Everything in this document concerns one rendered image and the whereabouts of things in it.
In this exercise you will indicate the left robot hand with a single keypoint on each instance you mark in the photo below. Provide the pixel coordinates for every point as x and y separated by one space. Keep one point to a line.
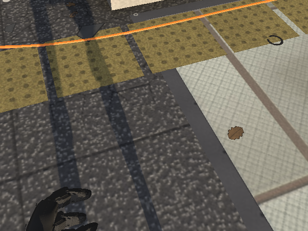
47 218

